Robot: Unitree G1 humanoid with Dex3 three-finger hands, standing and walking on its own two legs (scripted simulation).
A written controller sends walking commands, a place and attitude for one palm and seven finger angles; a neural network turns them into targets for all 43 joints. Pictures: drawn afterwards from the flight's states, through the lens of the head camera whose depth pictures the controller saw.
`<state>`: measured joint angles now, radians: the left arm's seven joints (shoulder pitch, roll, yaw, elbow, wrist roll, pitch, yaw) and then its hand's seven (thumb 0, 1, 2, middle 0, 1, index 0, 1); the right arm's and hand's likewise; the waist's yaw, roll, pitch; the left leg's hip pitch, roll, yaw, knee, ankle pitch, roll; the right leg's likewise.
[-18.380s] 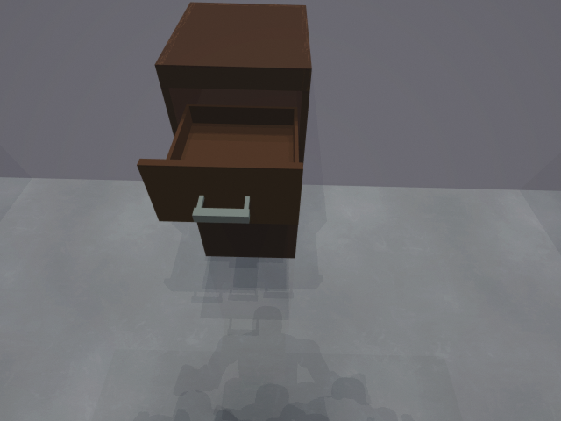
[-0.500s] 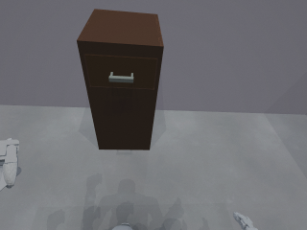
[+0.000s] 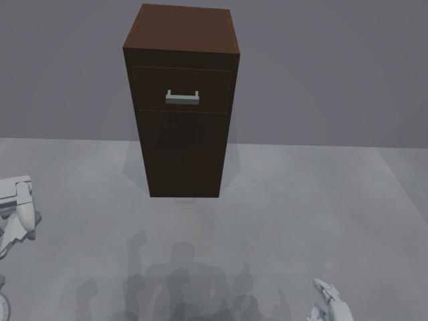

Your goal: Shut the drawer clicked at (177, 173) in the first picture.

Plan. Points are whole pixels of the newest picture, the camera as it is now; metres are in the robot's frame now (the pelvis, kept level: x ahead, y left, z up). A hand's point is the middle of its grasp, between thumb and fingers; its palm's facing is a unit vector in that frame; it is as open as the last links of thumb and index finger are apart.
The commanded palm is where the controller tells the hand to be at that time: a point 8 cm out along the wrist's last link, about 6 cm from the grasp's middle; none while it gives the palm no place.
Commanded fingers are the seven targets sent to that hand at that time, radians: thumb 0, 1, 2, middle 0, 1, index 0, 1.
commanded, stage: stop stepping back and stand still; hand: left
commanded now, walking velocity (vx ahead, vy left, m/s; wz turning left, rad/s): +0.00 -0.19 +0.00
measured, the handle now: (182, 96) +0.86 +0.16 -0.06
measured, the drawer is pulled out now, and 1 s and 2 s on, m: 0.00 0.00 0.00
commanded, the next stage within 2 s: let the arm hang, fingers relaxed in 0.58 s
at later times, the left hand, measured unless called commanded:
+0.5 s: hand (74, 203) +0.23 +0.21 +0.17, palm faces +0.35 -0.81 -0.47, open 3.3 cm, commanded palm +0.16 +0.26 +0.19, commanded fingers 0.00 0.90 0.90 -1.40 -1.60 -1.40 -1.60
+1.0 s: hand out of the picture +0.07 +0.18 -0.16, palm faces +0.04 -0.98 -0.22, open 3.2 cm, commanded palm none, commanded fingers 0.00 0.90 0.90 -0.72 -0.86 -0.72 -0.86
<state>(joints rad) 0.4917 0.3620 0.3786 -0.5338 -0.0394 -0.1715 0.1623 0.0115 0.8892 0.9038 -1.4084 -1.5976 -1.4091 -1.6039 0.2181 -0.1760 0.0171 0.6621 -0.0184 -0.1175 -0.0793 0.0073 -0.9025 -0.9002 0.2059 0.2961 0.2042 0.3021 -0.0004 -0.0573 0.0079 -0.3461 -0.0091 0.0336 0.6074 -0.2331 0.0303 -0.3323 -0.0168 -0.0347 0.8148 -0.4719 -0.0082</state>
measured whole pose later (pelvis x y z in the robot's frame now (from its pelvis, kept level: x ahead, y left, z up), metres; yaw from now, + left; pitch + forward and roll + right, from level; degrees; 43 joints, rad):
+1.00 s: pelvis +0.03 -0.01 +0.01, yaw +3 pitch +0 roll +0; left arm 0.25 0.21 0.01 0.89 0.03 0.06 0.04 0.01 0.91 0.90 -1.05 -1.29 -1.06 -1.26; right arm 0.20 -0.21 0.02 0.93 -0.03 0.03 0.00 0.00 -0.91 -0.90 0.20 0.30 0.20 0.30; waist -0.01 -0.04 0.07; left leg -0.29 -0.01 0.00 0.55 -0.25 0.02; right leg -0.22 -0.02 -0.12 0.53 -0.31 -0.03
